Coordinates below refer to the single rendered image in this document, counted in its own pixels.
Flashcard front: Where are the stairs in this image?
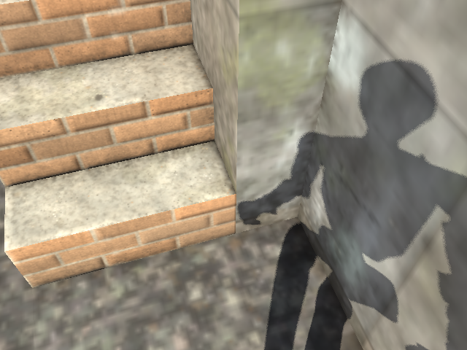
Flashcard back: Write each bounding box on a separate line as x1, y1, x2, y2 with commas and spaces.
0, 0, 236, 288

